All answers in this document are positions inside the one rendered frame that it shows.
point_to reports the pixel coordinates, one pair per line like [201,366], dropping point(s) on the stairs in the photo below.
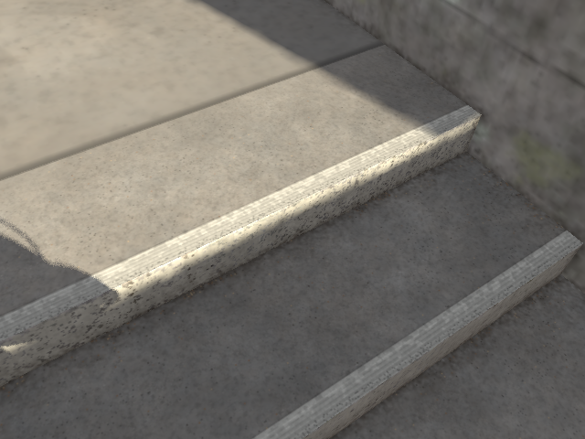
[421,298]

